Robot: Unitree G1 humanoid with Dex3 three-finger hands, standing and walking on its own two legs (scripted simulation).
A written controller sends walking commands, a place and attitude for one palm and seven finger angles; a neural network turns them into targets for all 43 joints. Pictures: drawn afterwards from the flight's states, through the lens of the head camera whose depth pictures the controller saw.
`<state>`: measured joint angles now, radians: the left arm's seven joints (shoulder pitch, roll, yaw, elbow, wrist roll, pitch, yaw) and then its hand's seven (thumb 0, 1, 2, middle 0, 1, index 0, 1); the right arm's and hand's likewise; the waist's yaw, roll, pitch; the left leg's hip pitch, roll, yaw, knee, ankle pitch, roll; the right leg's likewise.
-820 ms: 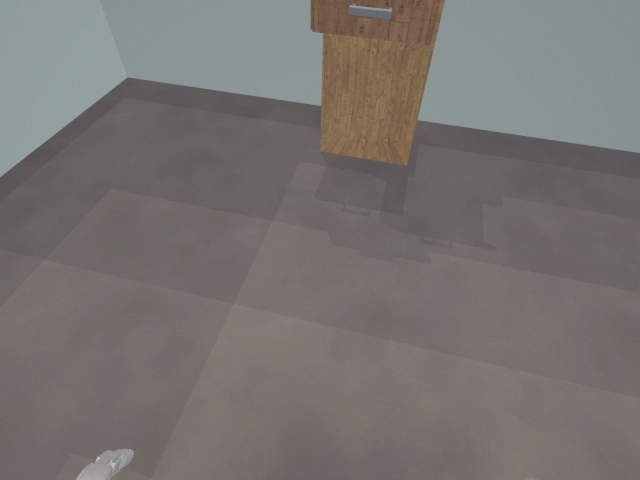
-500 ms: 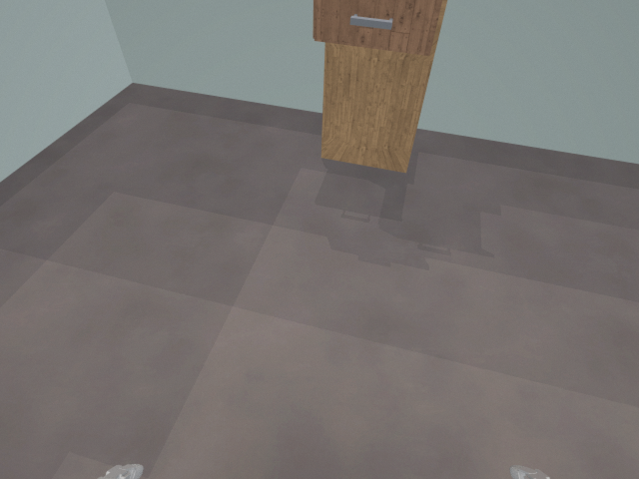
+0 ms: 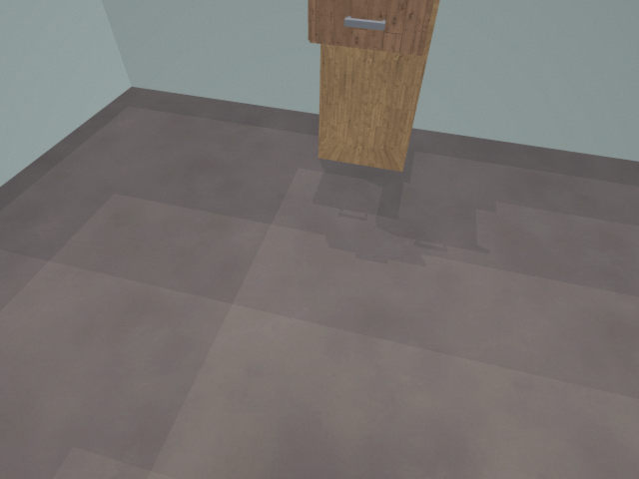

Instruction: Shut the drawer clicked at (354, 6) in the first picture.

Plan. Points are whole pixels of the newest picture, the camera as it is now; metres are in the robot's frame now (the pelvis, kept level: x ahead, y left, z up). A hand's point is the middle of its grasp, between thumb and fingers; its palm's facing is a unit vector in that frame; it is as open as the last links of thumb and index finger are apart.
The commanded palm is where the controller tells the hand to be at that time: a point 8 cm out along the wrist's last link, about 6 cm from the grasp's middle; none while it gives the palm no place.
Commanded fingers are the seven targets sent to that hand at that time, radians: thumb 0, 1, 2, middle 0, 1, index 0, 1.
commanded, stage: stand and wait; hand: left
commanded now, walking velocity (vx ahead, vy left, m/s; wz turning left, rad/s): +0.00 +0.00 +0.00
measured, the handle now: (365, 22) +1.47 -0.07 +0.03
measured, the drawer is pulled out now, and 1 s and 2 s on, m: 0.29 0.29 0.29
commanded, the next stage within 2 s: look at it before walking up in 0.10 s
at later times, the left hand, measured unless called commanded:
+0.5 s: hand out of the picture +0.06 +0.24 -0.16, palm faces -0.03 -0.94 -0.33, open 7.3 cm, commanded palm none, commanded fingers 0.00 0.90 0.90 -0.20 -0.30 -0.20 -0.30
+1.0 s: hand out of the picture +0.07 +0.23 -0.17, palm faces -0.04 -0.96 -0.28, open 7.3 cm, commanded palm none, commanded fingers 0.00 0.90 0.90 -0.20 -0.30 -0.20 -0.30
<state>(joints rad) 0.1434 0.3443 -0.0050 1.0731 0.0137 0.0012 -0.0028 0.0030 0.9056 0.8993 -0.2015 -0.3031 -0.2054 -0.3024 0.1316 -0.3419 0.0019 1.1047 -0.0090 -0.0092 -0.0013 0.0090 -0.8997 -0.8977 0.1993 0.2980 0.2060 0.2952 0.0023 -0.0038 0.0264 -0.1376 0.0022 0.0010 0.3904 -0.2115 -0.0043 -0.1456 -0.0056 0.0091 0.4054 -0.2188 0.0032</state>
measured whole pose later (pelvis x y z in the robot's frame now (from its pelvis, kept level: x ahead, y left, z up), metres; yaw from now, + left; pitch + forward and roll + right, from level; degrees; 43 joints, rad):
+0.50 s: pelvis -0.01 +0.00 +0.00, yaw +0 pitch -2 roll +0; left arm 0.15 0.34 -0.01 1.09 0.02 0.00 0.00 0.00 0.91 0.90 -0.20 -0.30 -0.21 -0.30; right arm 0.13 -0.34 0.00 1.12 -0.01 -0.01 0.00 0.01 -0.90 -0.90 0.20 0.30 0.21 0.30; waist 0.00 -0.01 0.03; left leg -0.15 0.01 0.00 0.37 -0.19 -0.01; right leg -0.16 0.00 0.01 0.39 -0.20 0.00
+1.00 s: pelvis +0.02 +0.00 +0.00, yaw -2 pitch -1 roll +0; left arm 0.22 0.29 0.00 1.09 0.03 0.02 -0.01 0.00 0.91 0.90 -0.20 -0.30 -0.20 -0.30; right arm 0.18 -0.29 0.00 1.11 -0.02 0.00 0.00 0.01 -0.90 -0.90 0.20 0.30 0.20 0.29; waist 0.01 -0.01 -0.02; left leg -0.15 0.02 0.03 0.45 -0.30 0.00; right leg -0.17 0.01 0.04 0.46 -0.29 -0.01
